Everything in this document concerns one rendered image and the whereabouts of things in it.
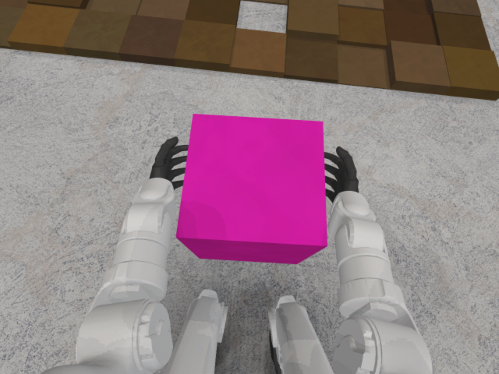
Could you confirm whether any right robot forearm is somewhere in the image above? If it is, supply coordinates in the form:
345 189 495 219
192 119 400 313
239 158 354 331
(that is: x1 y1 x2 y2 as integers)
327 191 433 372

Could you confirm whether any left robot forearm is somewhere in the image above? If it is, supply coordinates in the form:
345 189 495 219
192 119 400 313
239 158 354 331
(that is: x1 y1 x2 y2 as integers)
76 178 177 363

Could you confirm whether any robot right upper arm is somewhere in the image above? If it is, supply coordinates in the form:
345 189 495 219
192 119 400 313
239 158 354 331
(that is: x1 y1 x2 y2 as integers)
332 315 432 374

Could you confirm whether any robot left upper arm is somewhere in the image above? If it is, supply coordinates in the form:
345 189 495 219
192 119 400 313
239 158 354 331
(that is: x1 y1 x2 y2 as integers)
40 298 173 374

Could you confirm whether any carton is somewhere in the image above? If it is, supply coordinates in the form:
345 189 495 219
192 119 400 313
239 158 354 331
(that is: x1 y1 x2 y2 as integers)
176 114 327 264

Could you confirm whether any robot right hand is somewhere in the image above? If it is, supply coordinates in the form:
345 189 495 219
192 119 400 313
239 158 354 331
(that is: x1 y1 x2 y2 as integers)
324 146 359 203

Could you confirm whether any left robot thigh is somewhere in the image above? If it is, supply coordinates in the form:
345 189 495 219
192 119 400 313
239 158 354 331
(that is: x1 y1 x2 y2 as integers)
163 296 228 374

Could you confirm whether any robot left hand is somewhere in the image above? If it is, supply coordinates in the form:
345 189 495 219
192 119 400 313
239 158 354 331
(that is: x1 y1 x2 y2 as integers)
149 136 189 190

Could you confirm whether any robot left shin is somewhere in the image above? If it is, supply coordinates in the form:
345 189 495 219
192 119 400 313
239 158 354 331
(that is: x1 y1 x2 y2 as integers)
188 289 219 311

